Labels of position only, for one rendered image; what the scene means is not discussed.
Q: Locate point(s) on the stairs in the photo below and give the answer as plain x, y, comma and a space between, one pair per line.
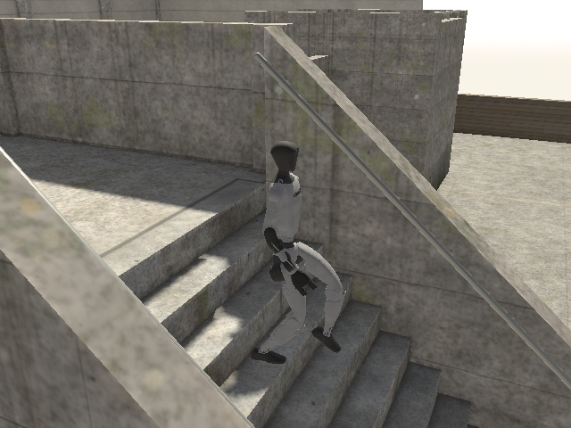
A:
211, 289

